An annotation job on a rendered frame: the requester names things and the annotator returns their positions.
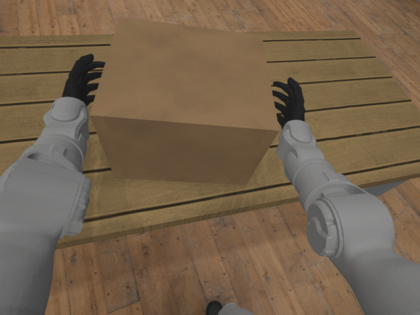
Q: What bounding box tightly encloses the robot right upper arm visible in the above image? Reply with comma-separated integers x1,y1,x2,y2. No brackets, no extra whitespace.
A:
306,194,420,315

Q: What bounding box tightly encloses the robot left upper arm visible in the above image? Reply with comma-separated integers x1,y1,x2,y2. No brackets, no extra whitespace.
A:
0,157,92,315

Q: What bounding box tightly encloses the carton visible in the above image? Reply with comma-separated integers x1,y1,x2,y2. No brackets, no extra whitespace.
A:
89,17,280,185

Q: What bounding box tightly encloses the robot left hand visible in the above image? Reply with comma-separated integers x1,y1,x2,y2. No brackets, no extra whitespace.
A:
62,54,105,106

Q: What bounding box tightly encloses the robot left forearm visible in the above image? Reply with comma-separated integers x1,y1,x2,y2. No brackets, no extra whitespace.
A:
0,96,89,203

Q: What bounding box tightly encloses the table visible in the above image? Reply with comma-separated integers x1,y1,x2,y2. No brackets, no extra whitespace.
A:
0,30,420,250

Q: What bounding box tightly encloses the robot right forearm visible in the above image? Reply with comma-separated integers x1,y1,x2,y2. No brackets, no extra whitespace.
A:
276,120,395,237

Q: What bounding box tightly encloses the robot right foot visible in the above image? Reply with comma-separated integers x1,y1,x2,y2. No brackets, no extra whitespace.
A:
206,301,222,315

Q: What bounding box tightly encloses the robot right hand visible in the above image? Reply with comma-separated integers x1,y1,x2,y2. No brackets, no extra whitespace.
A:
272,77,305,129

